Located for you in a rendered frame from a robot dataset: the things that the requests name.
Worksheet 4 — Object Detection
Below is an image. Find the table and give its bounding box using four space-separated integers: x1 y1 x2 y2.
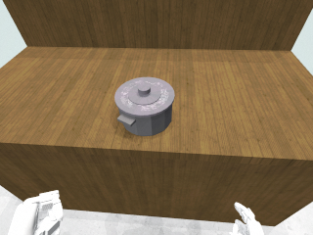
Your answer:
0 0 313 227

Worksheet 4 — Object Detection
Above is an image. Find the right robot hand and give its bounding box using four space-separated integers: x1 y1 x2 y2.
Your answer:
229 202 265 235

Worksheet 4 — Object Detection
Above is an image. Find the pot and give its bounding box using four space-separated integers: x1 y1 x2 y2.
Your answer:
117 105 172 136

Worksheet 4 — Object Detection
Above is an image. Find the knob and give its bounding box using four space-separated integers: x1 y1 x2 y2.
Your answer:
138 83 151 95

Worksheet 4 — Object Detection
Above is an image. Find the lid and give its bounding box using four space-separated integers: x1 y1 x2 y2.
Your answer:
114 76 175 118

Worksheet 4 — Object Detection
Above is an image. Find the left robot hand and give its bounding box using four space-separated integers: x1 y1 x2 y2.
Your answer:
8 190 64 235

